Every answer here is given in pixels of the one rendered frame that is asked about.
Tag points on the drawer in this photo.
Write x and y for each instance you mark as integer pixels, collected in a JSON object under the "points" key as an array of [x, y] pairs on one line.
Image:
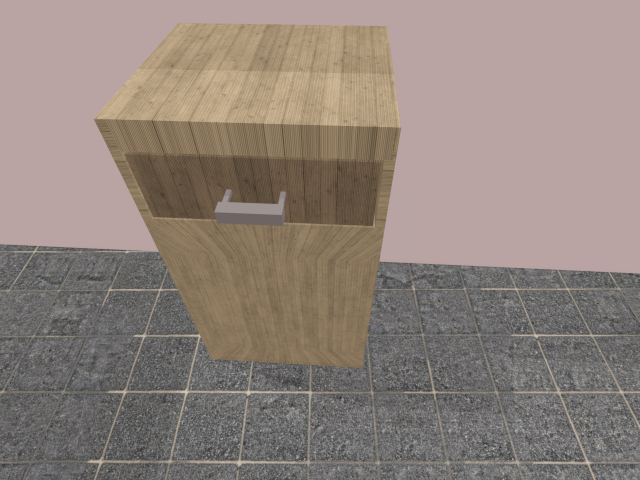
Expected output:
{"points": [[318, 190]]}

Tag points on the handle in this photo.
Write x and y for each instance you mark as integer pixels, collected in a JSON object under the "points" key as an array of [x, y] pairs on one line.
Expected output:
{"points": [[227, 212]]}

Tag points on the cabinet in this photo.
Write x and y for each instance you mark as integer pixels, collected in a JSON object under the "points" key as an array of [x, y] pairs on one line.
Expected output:
{"points": [[299, 293]]}

